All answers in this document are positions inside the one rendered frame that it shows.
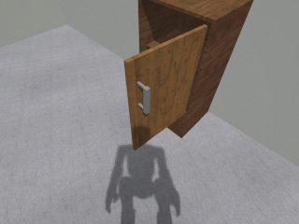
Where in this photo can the cupboard door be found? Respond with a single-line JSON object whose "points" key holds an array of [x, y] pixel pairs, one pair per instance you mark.
{"points": [[168, 70]]}

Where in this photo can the handle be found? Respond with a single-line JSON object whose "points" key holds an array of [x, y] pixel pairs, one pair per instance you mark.
{"points": [[146, 98]]}

